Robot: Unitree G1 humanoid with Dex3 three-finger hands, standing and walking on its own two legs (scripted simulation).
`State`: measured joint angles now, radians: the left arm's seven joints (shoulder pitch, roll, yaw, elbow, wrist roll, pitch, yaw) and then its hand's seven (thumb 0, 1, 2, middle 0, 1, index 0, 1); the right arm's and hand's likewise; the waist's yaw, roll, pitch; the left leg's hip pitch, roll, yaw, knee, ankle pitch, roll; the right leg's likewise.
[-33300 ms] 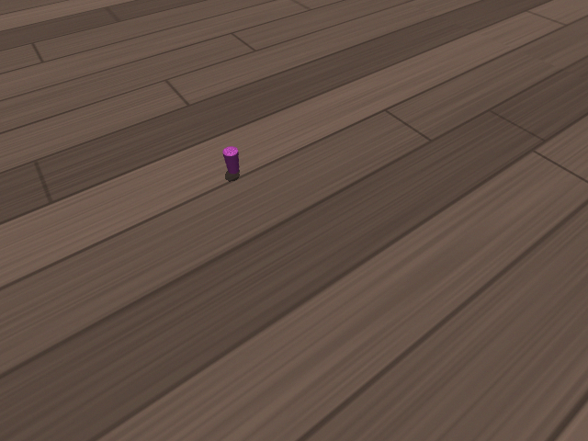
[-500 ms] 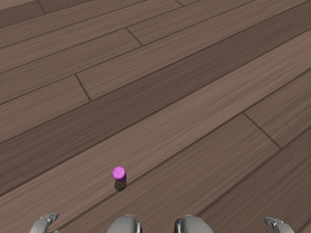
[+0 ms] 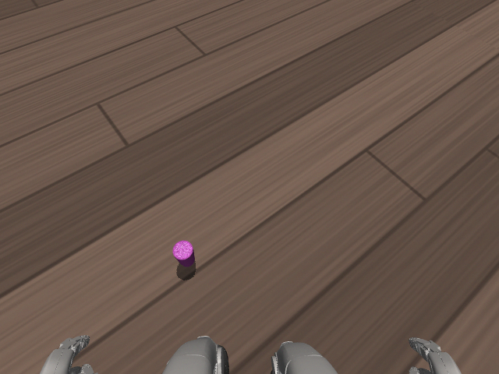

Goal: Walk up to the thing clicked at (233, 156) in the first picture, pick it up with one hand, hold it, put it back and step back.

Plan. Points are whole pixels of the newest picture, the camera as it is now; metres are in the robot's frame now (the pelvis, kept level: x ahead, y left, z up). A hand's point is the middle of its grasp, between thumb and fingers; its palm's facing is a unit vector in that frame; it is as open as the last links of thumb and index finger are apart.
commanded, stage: step back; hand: left
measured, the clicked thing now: (185, 255) +0.50 +0.23 -0.69
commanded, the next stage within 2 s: none
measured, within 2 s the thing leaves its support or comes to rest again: neither
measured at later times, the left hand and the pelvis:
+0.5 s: hand out of the picture -0.02 +0.25 -0.15, palm faces +0.05 -0.94 -0.34, open 7.4 cm; pelvis -0.13 -0.01 +0.01, yaw +4 degrees
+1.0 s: hand out of the picture -0.21 +0.21 -0.12, palm faces +0.02 -0.91 -0.41, open 7.4 cm; pelvis -0.30 -0.06 +0.01, yaw +0 degrees
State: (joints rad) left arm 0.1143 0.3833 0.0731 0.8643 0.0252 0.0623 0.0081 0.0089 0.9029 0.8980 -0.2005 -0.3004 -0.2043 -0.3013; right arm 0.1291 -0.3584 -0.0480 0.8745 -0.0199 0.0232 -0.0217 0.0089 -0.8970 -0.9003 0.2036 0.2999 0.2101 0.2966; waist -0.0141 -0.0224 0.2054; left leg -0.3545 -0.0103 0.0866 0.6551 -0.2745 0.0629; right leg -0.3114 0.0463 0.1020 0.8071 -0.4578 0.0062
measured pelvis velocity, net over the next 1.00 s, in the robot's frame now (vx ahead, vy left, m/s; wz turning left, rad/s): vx -0.30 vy -0.06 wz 0.01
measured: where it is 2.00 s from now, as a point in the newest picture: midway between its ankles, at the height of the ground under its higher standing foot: outside the picture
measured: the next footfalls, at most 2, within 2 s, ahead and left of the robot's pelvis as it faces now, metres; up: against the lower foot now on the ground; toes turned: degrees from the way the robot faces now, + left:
right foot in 0.04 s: +0.02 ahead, -0.12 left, +0.00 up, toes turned +4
left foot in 0.40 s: -0.10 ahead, +0.10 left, +0.00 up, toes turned +1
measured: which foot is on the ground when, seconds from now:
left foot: down 0.00-0.08, up 0.10-0.38, down 0.40-0.84, up 0.86-1.00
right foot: up 0.00-0.02, down 0.04-0.42, up 0.44-0.78, down 0.80-1.00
